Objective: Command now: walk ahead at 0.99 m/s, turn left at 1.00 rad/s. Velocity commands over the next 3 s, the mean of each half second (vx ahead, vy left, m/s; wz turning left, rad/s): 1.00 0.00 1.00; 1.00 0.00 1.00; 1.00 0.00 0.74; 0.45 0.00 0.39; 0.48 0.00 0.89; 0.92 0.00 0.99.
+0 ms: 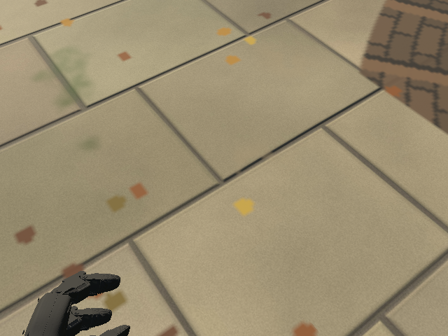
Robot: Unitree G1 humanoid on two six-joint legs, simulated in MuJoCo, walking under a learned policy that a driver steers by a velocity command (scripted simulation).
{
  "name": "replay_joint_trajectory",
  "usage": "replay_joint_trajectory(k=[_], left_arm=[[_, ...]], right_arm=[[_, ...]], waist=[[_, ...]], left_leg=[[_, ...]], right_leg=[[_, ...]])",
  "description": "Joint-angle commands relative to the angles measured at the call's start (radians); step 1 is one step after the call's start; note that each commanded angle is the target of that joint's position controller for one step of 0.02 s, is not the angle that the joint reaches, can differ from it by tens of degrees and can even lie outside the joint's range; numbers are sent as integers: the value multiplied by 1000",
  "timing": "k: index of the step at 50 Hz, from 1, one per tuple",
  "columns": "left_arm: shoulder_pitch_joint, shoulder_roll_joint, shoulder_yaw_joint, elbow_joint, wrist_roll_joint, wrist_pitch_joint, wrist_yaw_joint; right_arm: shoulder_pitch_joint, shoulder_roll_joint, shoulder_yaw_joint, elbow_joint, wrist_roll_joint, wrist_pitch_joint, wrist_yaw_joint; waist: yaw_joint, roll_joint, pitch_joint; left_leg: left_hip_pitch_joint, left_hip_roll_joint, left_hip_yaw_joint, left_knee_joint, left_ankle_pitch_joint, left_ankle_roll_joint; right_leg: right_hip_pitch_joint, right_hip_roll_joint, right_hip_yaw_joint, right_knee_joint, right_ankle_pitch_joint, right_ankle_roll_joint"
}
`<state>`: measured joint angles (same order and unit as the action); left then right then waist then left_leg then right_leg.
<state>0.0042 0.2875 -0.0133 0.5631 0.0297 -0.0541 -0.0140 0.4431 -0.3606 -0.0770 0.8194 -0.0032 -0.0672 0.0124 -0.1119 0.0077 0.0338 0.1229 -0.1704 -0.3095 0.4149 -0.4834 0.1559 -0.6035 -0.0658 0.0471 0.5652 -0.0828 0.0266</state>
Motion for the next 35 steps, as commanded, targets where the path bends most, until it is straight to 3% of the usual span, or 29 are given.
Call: replay_joint_trajectory(k=[1,2,3,4,5,6,7,9,11,13,15,16,17,19,20,21,22,23,24,25,26,27,28,29,30,31,32,33,35], left_arm=[[606,278,119,87,8,-7,55],[571,340,128,81,45,-15,51],[416,283,131,54,39,-7,38],[329,188,110,42,29,-2,36],[316,132,97,63,28,1,32],[337,120,92,98,25,-3,32],[370,100,85,131,27,-12,29],[383,73,79,181,3,-33,13],[372,65,75,204,-5,-52,2],[332,75,76,211,-3,-66,1],[362,86,78,238,-3,-68,7],[386,111,84,247,-1,-69,11],[405,120,84,259,-2,-66,15],[438,177,95,258,-5,-48,26],[428,216,104,251,-6,-32,33],[409,240,110,228,-5,-18,38],[364,272,118,206,-5,-5,36],[343,247,119,203,10,8,31],[359,83,83,186,30,12,9],[332,113,83,46,3,-4,8],[252,141,76,23,4,-32,10],[232,142,69,31,-1,-48,12],[220,134,65,49,12,-47,18],[228,127,60,49,31,-34,19],[260,116,57,55,40,-12,18],[247,108,56,67,51,8,15],[213,92,51,36,45,18,10],[118,86,44,1,39,18,6],[-17,50,28,-48,22,13,-1]], right_arm=[[-184,-140,-28,-96,-15,-32,0],[-106,13,13,-163,34,-33,1],[-119,-45,23,-151,11,-21,-12],[-176,-87,13,-133,-13,-6,-6],[-216,-89,12,-131,-26,7,8],[-265,-66,15,-153,-39,18,25],[-272,-34,23,-162,-41,32,41],[-310,22,40,-197,-35,57,58],[-376,30,49,-239,-34,66,68],[-426,28,54,-272,-27,69,74],[-503,17,58,-288,-29,68,86],[-533,30,65,-296,-28,67,94],[-551,31,66,-294,-29,63,96],[-503,13,59,-265,-24,54,86],[-422,-13,47,-241,-21,52,75],[-277,-41,29,-189,-3,52,64],[-98,-70,10,-146,-15,42,49],[53,-117,-26,-83,-10,43,22],[-37,-187,-46,-81,2,51,-5],[-61,-278,-67,-118,-22,75,-5],[-24,-259,-72,-122,-26,76,-11],[-48,-216,-66,-102,-18,66,-16],[-85,-176,-55,-90,-16,53,-17],[-103,-147,-42,-95,-7,31,-24],[-128,-123,-30,-94,-6,17,-27],[-144,-92,-19,-91,3,4,-24],[-132,-101,-17,-94,0,-8,-20],[-106,-94,-16,-83,-1,-18,-17],[-96,-97,-21,-76,-9,-24,-13]], waist=[[387,-56,-311],[265,-454,-467],[218,-360,-352],[209,-211,-222],[199,-85,-125],[189,-69,-76],[175,-87,-27],[138,-87,18],[116,-75,47],[83,-90,78],[96,-45,124],[106,-56,127],[105,-36,141],[69,-71,73],[15,-103,12],[-44,-108,-100],[-128,-134,-140],[-173,-87,-198],[-40,148,-103],[11,232,-263],[-6,58,-244],[29,-25,-118],[82,-108,-35],[116,-109,0],[155,-86,-14],[165,-123,-4],[164,-70,13],[141,-79,67],[100,-66,89]], left_leg=[[-503,84,-8,666,803,-11],[-764,-42,100,983,24,-40],[-877,62,150,1054,98,-26],[-888,131,176,1031,178,-27],[-873,174,201,992,211,-30],[-868,205,200,961,212,-32],[-866,224,207,957,207,-39],[-908,256,217,940,222,-45],[-933,268,236,890,305,-47],[-901,267,273,765,409,-47],[-865,236,374,587,463,-25],[-819,231,409,503,482,-8],[-782,203,457,437,482,12],[-663,121,518,374,444,42],[-572,90,518,362,396,54],[-418,41,510,400,348,71],[-239,40,451,326,306,106],[15,50,356,255,261,122],[61,204,117,269,267,139],[296,342,-393,51,193,329],[270,375,-486,-97,108,301],[127,362,-451,-155,136,272],[-22,317,-355,-170,214,232],[-150,275,-281,-132,414,229],[-212,261,-248,-150,409,241],[-283,214,-190,-179,357,218],[-367,214,-197,-197,376,230],[-415,196,-178,-216,444,222],[-494,142,-126,-241,474,180]], right_leg=[[935,-81,77,23,-336,-44],[1102,-401,655,-217,-684,-124],[958,-398,792,-321,-829,-138],[823,-361,629,-297,-785,-141],[696,-324,482,-293,-617,-137],[624,-290,361,-301,-497,-126],[562,-281,268,-307,-395,-117],[519,-267,132,-360,-287,-91],[494,-253,-26,-387,-80,-76],[445,-212,-172,-423,32,-61],[470,-155,-290,-458,169,-53],[483,-160,-316,-472,227,-51],[521,-149,-356,-455,417,-45],[635,-165,-375,-331,911,-41],[673,-187,-371,-213,1069,-41],[680,-198,-369,-11,1253,-49],[588,-235,-335,236,1197,-59],[415,-193,-317,545,797,-49],[117,-19,-294,904,-336,-30],[-208,93,-122,1100,-448,13],[-270,32,2,1044,-364,1],[-258,2,12,939,-306,-4],[-194,-29,10,856,-295,-1],[-117,-49,19,797,-306,13],[-79,-61,23,750,-336,33],[-51,-82,16,702,-350,46],[-25,-84,5,608,-356,58],[-34,-90,-16,519,-307,67],[50,-61,-35,317,-72,67]])
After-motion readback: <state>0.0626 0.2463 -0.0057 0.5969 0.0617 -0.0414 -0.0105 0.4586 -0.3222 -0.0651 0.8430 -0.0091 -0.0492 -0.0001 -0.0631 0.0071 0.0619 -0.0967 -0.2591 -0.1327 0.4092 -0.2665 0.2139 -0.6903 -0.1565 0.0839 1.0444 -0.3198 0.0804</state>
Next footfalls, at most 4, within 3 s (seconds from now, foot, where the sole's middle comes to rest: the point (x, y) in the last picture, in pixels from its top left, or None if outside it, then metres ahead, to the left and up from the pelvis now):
0.02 right None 0.22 -0.16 -0.75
0.46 left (170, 295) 0.58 0.14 -0.75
0.88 right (126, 180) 1.03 0.28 -0.75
1.32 left None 1.03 0.74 -0.75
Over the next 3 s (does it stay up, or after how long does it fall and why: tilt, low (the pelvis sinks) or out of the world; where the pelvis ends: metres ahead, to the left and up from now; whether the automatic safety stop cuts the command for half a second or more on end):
stays up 0.86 1.55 0.00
